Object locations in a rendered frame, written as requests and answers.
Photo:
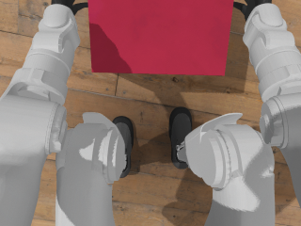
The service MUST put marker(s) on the carton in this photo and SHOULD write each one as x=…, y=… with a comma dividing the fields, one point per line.
x=184, y=37

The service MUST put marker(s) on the robot left upper arm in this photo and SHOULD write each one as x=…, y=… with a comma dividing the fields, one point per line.
x=30, y=129

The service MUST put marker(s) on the robot right foot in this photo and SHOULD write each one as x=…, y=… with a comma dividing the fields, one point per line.
x=179, y=126

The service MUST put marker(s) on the robot right hand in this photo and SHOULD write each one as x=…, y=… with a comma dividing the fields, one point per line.
x=251, y=4

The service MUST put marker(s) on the robot right forearm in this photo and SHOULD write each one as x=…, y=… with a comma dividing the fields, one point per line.
x=272, y=52

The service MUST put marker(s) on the robot left hand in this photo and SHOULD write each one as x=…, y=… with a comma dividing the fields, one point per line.
x=69, y=3

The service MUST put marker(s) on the robot right upper arm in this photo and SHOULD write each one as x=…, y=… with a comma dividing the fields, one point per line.
x=280, y=125

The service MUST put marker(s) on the robot left forearm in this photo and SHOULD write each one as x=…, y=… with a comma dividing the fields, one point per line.
x=48, y=63

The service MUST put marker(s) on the robot right thigh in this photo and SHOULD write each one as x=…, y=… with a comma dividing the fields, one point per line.
x=232, y=160

